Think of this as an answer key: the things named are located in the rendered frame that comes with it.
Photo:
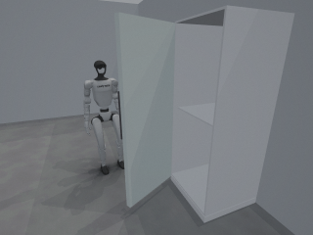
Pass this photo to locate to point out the right robot hand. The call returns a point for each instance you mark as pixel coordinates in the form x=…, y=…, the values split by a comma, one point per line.
x=87, y=125

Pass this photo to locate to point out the robot right forearm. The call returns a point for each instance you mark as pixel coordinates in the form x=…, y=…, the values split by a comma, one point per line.
x=86, y=111

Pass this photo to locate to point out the right robot upper arm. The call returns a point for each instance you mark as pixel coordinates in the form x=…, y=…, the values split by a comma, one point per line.
x=87, y=90

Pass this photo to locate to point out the left robot upper arm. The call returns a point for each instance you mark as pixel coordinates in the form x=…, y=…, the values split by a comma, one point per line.
x=114, y=88

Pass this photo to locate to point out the handle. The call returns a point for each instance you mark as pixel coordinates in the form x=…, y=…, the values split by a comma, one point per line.
x=119, y=110

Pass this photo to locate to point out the robot left foot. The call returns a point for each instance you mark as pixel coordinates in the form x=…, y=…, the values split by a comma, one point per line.
x=121, y=163

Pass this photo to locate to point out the robot torso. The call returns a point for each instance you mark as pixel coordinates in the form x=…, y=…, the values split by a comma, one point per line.
x=102, y=95

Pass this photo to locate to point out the fridge door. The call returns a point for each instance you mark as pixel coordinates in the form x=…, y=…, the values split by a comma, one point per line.
x=145, y=50

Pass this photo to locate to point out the robot left forearm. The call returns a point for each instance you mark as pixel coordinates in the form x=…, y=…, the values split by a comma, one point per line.
x=116, y=105

